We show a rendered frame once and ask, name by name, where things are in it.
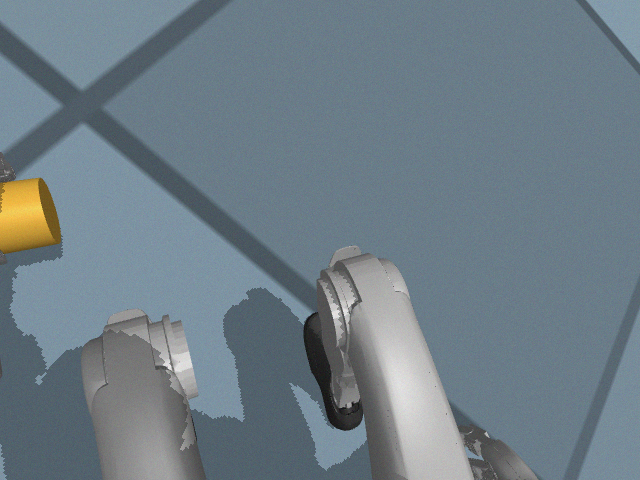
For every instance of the can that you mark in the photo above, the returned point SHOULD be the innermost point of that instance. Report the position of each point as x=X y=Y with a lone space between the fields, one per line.
x=28 y=217

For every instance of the right robot hand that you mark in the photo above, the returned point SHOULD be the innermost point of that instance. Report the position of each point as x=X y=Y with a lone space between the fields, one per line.
x=500 y=461

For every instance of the right robot foot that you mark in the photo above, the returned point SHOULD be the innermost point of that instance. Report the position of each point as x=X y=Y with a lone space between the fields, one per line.
x=341 y=418

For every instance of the left robot hand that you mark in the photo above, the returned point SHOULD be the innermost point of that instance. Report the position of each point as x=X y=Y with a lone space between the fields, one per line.
x=7 y=174

